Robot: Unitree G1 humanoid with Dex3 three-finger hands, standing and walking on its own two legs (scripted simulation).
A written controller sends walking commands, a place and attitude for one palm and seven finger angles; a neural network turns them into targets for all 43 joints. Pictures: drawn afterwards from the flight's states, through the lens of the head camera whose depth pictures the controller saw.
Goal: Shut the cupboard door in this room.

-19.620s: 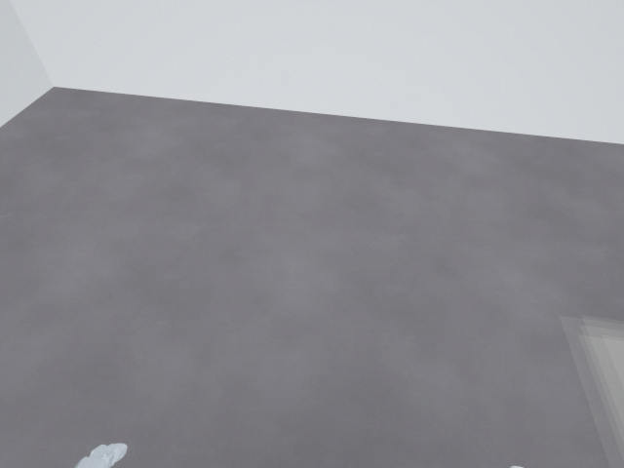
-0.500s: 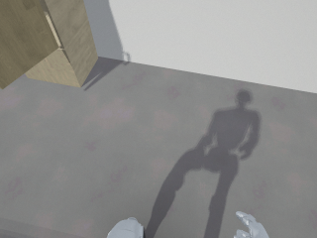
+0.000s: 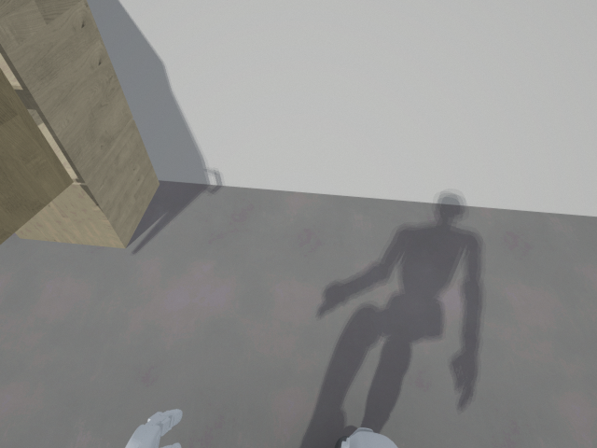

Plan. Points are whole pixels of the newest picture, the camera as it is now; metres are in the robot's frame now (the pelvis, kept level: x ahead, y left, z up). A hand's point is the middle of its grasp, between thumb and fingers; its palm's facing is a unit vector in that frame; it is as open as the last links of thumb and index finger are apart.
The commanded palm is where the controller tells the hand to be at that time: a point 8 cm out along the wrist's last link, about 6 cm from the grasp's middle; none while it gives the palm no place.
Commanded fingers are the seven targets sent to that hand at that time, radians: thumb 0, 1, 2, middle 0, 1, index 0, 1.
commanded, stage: walk to a spot facing it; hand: left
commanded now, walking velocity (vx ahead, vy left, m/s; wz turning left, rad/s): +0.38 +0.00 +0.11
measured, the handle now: out of the picture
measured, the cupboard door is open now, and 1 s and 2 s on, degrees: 75 75 75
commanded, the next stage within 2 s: turn to face it in 0.94 s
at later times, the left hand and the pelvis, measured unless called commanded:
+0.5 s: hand out of the picture +0.10 +0.17 -0.18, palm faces +0.24 -0.96 -0.12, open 7.4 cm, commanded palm none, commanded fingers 0.00 0.90 0.90 -0.20 -0.30 -0.20 -0.30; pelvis +0.18 +0.02 +0.01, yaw +8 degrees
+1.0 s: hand (188, 272) +0.47 +0.23 -0.15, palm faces +0.01 -0.98 -0.19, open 7.4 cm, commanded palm none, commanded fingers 0.00 0.90 0.90 -0.20 -0.30 -0.20 -0.30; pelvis +0.37 +0.04 +0.01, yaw +1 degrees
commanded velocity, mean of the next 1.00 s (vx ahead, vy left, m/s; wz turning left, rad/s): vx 0.35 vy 0.00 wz -0.01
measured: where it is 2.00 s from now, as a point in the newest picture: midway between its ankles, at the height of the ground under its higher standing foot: (295, 358)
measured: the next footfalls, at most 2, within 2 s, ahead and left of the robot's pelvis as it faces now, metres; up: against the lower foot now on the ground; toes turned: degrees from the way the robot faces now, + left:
right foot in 0.02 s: +0.17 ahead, -0.13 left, +0.00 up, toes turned -7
left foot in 0.50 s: +0.28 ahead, +0.14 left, +0.00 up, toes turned +16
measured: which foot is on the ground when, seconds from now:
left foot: down 0.00-0.02, up 0.04-0.48, down 0.50-1.00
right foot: up 0.00-0.00, down 0.02-0.52, up 0.54-1.00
